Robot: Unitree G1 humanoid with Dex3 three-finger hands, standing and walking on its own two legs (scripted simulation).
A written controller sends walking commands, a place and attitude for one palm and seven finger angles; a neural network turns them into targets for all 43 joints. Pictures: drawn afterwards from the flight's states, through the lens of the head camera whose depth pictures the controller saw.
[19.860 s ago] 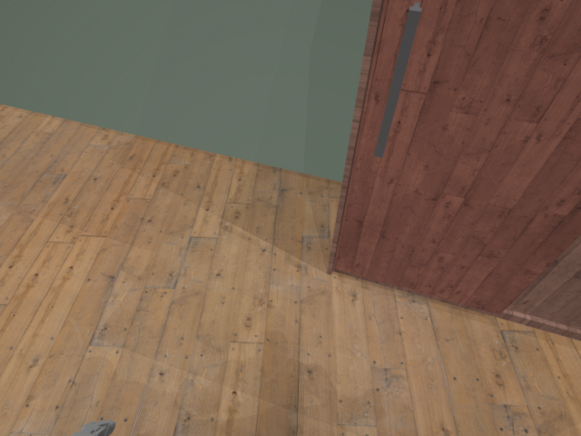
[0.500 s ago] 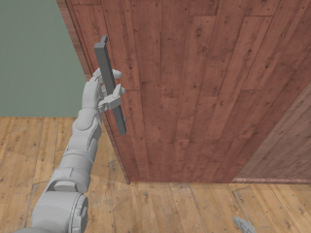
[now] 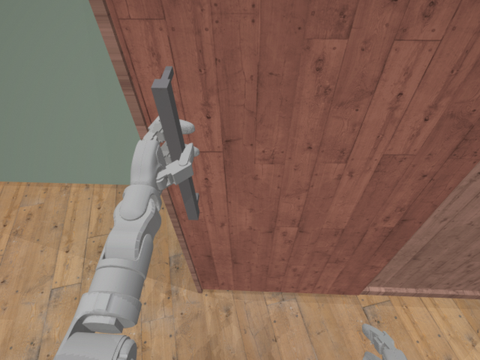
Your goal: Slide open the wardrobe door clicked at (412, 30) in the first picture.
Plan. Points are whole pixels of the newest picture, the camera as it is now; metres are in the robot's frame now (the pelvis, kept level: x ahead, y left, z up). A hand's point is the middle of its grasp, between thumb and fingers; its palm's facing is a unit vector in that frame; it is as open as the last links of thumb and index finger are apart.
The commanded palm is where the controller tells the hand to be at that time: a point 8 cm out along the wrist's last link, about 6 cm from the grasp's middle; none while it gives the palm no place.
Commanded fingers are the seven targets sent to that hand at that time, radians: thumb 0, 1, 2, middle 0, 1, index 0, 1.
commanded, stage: tug the door sideways, standing still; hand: left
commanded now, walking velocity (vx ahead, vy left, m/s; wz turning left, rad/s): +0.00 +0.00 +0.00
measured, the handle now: (183, 157) +0.45 +0.14 +0.09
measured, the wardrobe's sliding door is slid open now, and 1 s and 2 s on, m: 0.00 0.04 0.13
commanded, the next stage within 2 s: step sideways, sliding the door along in 0.76 s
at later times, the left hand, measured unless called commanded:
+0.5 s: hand (192, 164) +0.39 +0.10 +0.13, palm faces +0.06 -1.00 -0.03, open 5.8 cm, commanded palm +0.36 +0.10 +0.12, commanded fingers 0.00 0.90 0.90 -0.45 -1.40 -0.45 -1.40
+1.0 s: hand (209, 166) +0.39 +0.08 +0.12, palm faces -0.02 -0.99 -0.11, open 5.9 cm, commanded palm +0.38 +0.12 +0.12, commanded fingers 0.00 0.90 0.90 -0.45 -1.40 -0.45 -1.40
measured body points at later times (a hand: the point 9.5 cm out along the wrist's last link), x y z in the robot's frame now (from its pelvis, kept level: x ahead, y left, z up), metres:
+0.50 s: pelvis -0.02 +0.01 -0.01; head +0.01 -0.01 +0.44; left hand +0.38 +0.16 +0.13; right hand +0.10 -0.21 -0.13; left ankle -0.06 +0.12 -0.73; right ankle +0.01 -0.12 -0.73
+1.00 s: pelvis -0.03 -0.01 -0.01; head +0.01 -0.02 +0.44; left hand +0.39 +0.13 +0.13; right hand +0.11 -0.24 -0.13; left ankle -0.06 +0.12 -0.73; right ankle +0.01 -0.12 -0.73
